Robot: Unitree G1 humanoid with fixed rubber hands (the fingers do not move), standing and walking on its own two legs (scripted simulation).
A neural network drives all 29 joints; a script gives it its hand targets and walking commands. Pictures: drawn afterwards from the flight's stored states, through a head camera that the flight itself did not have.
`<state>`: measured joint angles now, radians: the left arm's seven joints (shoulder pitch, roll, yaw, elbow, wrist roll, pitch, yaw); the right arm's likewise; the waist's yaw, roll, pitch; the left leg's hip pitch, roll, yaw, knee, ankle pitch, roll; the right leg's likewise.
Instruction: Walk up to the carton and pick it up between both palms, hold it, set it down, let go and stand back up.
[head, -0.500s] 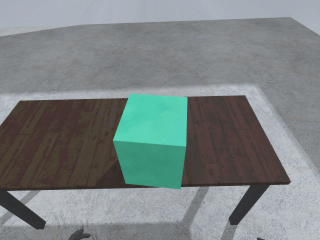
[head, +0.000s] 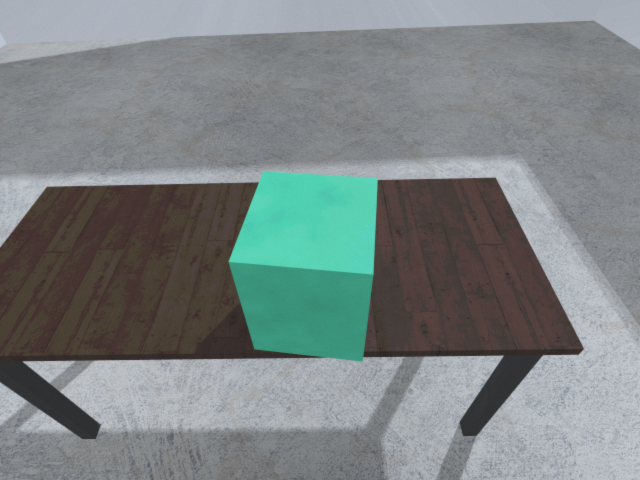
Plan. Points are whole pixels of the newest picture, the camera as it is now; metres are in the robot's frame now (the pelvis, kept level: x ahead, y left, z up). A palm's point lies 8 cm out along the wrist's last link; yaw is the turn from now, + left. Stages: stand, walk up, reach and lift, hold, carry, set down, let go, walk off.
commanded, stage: stand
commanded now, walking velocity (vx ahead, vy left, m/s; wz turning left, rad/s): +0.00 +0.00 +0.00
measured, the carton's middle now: (313, 267) +0.47 +0.04 -0.06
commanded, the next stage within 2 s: none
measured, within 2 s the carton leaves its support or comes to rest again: neither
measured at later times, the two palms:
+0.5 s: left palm out of the picture +0.11 +0.24 -0.10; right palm out of the picture +0.10 -0.26 -0.11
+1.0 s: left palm out of the picture +0.13 +0.24 -0.10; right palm out of the picture +0.14 -0.27 -0.11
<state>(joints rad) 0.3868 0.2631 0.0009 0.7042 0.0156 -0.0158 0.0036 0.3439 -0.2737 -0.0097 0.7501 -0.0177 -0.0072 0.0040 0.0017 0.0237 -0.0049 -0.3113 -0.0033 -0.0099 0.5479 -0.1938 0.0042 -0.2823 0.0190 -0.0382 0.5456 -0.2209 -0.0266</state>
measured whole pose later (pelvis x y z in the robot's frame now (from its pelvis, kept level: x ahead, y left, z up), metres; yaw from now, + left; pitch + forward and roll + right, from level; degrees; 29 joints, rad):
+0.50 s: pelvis +0.03 -0.01 +0.00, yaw +1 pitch -2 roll +0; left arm 0.33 0.25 -0.01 0.71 0.01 -0.02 0.01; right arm 0.33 -0.25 0.00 0.75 -0.01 -0.01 -0.01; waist 0.00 0.02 0.01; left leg -0.28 0.00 -0.03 0.54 -0.23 -0.01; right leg -0.24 0.03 -0.04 0.53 -0.26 -0.04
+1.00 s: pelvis +0.05 -0.01 +0.01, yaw +0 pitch -2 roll +0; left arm 0.31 0.25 -0.01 0.72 0.00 -0.01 0.02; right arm 0.30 -0.26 0.00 0.75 -0.01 0.00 -0.02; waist 0.01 0.02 0.02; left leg -0.22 0.01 -0.03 0.51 -0.26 -0.02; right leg -0.19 0.04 -0.04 0.50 -0.28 -0.05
